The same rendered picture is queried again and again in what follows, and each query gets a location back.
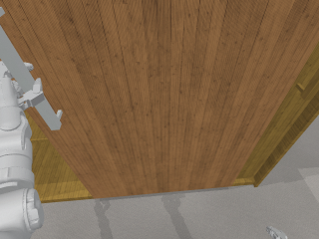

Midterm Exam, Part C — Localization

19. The wardrobe door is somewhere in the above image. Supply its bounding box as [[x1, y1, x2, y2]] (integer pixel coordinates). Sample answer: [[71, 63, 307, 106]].
[[0, 0, 319, 199], [236, 41, 319, 179]]

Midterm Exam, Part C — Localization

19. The robot left forearm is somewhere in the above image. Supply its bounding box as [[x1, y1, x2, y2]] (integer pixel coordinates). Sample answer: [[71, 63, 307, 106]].
[[0, 107, 35, 194]]

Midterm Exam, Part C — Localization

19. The left robot hand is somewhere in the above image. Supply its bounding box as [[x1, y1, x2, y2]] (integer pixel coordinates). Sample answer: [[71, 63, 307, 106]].
[[0, 61, 45, 111]]

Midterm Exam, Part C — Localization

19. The robot left upper arm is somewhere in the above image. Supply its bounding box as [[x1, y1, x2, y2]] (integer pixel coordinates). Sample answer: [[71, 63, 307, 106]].
[[0, 187, 45, 239]]

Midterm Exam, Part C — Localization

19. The handle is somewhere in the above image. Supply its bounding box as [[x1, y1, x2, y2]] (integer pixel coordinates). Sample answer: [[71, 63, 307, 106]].
[[0, 7, 63, 130], [300, 68, 319, 101]]

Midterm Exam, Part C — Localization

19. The right robot hand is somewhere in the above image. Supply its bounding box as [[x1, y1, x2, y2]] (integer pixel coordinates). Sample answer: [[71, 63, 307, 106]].
[[266, 226, 288, 239]]

